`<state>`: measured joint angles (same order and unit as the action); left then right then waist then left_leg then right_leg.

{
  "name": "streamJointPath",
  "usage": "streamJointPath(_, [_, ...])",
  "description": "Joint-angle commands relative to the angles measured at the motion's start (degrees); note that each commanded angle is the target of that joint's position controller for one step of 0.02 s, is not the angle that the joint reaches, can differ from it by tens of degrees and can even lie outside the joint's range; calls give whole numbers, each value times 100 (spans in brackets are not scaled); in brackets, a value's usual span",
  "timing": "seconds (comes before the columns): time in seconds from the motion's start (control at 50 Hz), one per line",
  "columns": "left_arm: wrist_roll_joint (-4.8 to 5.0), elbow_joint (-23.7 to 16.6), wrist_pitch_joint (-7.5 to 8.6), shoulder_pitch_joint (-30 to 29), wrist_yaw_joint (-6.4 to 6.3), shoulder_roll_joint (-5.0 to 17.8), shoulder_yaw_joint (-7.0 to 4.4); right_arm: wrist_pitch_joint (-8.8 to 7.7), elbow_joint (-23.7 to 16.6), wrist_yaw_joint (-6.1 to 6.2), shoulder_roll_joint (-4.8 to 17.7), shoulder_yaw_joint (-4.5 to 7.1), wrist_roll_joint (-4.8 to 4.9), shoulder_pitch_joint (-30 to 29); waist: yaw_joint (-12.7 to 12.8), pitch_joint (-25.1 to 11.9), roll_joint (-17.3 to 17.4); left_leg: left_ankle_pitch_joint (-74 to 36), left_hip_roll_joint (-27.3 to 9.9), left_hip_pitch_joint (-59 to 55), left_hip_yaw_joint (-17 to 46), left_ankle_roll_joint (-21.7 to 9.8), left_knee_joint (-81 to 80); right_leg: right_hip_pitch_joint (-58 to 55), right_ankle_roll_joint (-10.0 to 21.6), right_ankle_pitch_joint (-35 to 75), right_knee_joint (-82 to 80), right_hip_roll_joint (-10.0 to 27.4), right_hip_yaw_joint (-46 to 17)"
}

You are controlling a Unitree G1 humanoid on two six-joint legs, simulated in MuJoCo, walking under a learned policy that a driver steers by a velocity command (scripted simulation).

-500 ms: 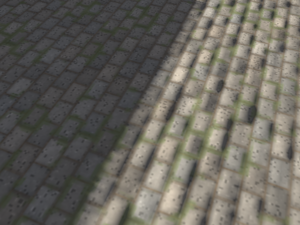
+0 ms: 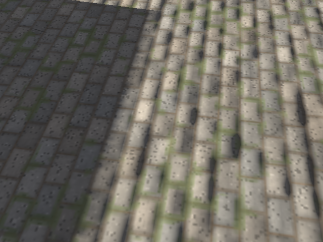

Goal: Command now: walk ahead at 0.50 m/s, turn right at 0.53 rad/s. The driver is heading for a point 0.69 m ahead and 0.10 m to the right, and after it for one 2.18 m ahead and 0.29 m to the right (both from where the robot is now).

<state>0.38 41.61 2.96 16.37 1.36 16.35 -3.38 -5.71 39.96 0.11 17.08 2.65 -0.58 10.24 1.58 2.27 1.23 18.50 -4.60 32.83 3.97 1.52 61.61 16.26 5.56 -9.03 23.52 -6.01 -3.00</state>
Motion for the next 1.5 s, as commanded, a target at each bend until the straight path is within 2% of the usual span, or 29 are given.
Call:
streamJointPath(0.02, [21, -453, 99, -226, -122, 940, -250, 33, -363, 51, 417, 118, -46, 60, -213, -372, -440, -668, -23, 168, -101, 235, -804, -102, 1100, 1451, -1075, 1340, -1325])
streamJointPath(0.16, [127, -239, -39, 347, -228, 985, -287, -92, -612, -76, 418, 94, 100, -1102, 256, -287, -653, -2180, 445, -543, 27, 253, -3094, -280, 664, 258, -633, 1218, -1602])
streamJointPath(0.26, [56, -339, -83, 207, -222, 622, -194, -221, -376, -63, 844, 336, 50, 60, -451, -805, -736, -1438, 175, -2387, 183, -344, -3618, -360, 211, 314, 930, 980, -1889])
streamJointPath(0.28, [-44, -430, -63, 347, -205, 245, -61, -218, -312, -12, 1159, 415, -18, 875, -709, -1585, 73, -1025, -859, -3807, 1224, -677, -3605, 337, -21, -755, 2581, 539, -1297])
streamJointPath(0.3, [156, -644, -8, 1037, -201, 123, -3, -131, -98, -65, 1543, 511, -60, 1209, -328, -1983, 2104, 560, -1924, -5091, 3979, -1534, -4292, 2278, -297, -2621, 4230, -6, -689])
streamJointPath(0.34, [148, -519, -48, 326, -218, 980, -195, -81, -250, -60, 686, 315, 73, 802, -617, -833, 701, 1265, -1636, -4167, 3092, -1198, -4521, 2985, -433, -1739, 5062, 625, -684])
streamJointPath(0.36, [95, -563, -73, 70, -221, 896, -194, -53, -266, -54, 598, 266, 19, 569, -533, -539, 309, 426, -1392, -3585, 2372, -1094, -4583, 2793, -479, -1337, 4978, 805, -549])
streamJointPath(0.42, [129, -672, -119, -49, -135, 630, -203, -62, -131, -19, 384, 202, -13, 347, -319, -216, 586, -813, -960, -2793, 1122, -1048, -4934, 2380, -535, -847, 4480, 1140, -415])
streamJointPath(0.68, [112, -1207, -101, -1599, 179, 223, -44, 103, 491, 40, 1001, 377, 145, 741, -651, 228, 231, -2664, -1081, -3439, -1045, -932, -5092, 2232, -399, 797, 1518, 1061, 403])
streamJointPath(0.74, [68, -1255, -143, -1338, 214, 488, -180, 204, 520, 76, 1246, 457, 235, 698, -317, -62, 450, -5056, -1136, -3794, -1365, -768, -4178, 1461, -48, -34, 1300, 626, 811])
streamJointPath(0.78, [79, -881, -197, 175, 135, 959, -467, 267, 480, 120, 1235, 443, 270, 591, 551, -867, 323, -5684, -886, -3188, -1634, -523, -2152, -672, 350, 222, 818, 182, 916])
streamJointPath(0.8, [113, -694, -264, 988, 4, 1424, -627, 232, 372, 121, 863, 300, 73, 755, 782, -1377, -498, -3148, -596, -1632, -1620, -274, -317, -2445, 704, 320, 772, 1003, -434])
streamJointPath(0.82, [127, -832, -166, 637, 12, 1964, -630, 64, 6, 22, 166, 48, -76, 1247, 7, -2068, -1752, 1643, 609, 701, -767, 3, 1508, -4002, 1858, -897, 25, 2378, -3887])
streamJointPath(0.84, [93, -876, -90, 805, 37, 1283, -460, -113, 58, -65, 759, 150, 175, 609, 548, -2332, -926, 1385, 382, 1241, 142, -97, 1884, -3967, 1717, -1449, -624, 2538, -4186])
streamJointPath(0.86, [38, -769, -17, 592, 47, 1004, -358, -180, -14, -100, 898, 186, 362, 267, 506, -1444, -746, 815, 122, 1472, 19, -221, 1662, -3232, 1422, -943, -683, 2417, -3259])
streamJointPath(0.88, [40, -772, 22, 209, 42, 843, -291, -191, 39, -58, 807, 153, 296, 207, 249, -991, -271, 326, -167, 1185, -24, -248, 1206, -2351, 1195, -248, -662, 2188, -2519])
streamJointPath(0.92, [-75, -806, 75, -306, 23, 527, -164, -69, 212, -51, 797, 189, 167, 414, -137, -633, -420, -139, -469, 419, 1, -183, 685, -1178, 998, 910, -871, 1849, -1571])
streamJointPath(1.02, [-110, -431, 272, -187, -33, 675, -195, 211, 278, -26, 459, 125, 148, 290, -193, -210, -351, -1161, -471, 587, -13, 56, -204, -653, 888, 1744, -1434, 1713, -429])
streamJointPath(1.12, [-119, -198, 297, -75, -113, 724, -178, 133, 118, -140, 277, 69, 189, -409, 126, 66, -370, -2786, -133, 444, -138, -41, -1965, -865, 466, 1435, -1668, 1548, 443])
streamJointPath(1.22, [-41, 143, 155, 291, -159, 802, -226, 104, -219, -337, 180, 12, 181, -988, 355, 291, -280, -2377, 38, 948, -322, -299, -2745, -2093, 396, 2105, -1337, 1952, 677])
streamJointPath(1.28, [-9, 149, 1, 168, -254, 986, -281, 123, -366, -433, 329, 80, 154, -816, 110, -26, -524, -1382, 410, 511, -769, -582, -2809, -2561, 221, 4441, -462, 2042, 873])
streamJointPath(1.32, [-13, 103, -97, 37, -346, 1110, -298, 172, -222, -395, 711, 280, 147, 178, -478, -692, -675, -1046, 827, -909, -998, -869, -2843, -2350, 15, 5830, 1053, 1912, 1075])
streamJointPath(1.34, [-13, 42, -86, -36, -389, 1065, -259, 195, -59, -312, 1053, 443, 157, 1092, -987, -1176, -412, -1463, 667, -2523, -491, -1152, -3142, -1363, -200, 4943, 2470, 1697, 1169])
streamJointPath(1.36, [-160, -219, 58, 585, -299, 401, -36, 203, -27, -232, 1678, 604, 155, 1565, -679, -1955, 953, -1114, -873, -4986, 2295, -2222, -3128, 1227, -619, 772, 4809, 747, 1064])
streamJointPath(1.38, [-147, -207, 283, 427, -177, 418, 40, 176, -83, -228, 1374, 498, 197, 1614, -776, -2668, 927, -664, -1441, -5841, 4410, -2710, -4046, 2372, -650, -2418, 5757, 72, -108])
streamJointPath(1.4, [112, -372, 436, -160, -71, 779, -61, 179, -86, -199, 1061, 406, 152, 1473, -937, -2019, 566, -406, -1266, -5484, 3609, -2339, -4242, 2942, -520, -2069, 5861, 491, -486])
streamJointPath(1.42, [156, -500, 521, -477, -51, 763, -26, 178, -148, -177, 917, 369, 161, 1125, -784, -1323, 136, -588, -1051, -4605, 2889, -2107, -4327, 2978, -443, -1585, 5382, 757, -382])
streamJointPath(1.44, [29, -507, 542, -600, -84, 734, -40, 192, -223, -168, 790, 325, 172, 746, -526, -790, -223, -1134, -828, -3680, 2367, -1960, -4435, 2764, -476, -1332, 4784, 950, -277])
streamJointPath(1.5, [-121, -480, 355, -295, -130, 689, -90, 202, -418, -110, 645, 266, 91, 285, -67, -444, 90, -2215, -457, -2286, 1706, -1947, -4796, 1932, -733, -1009, 3999, 1151, -162])
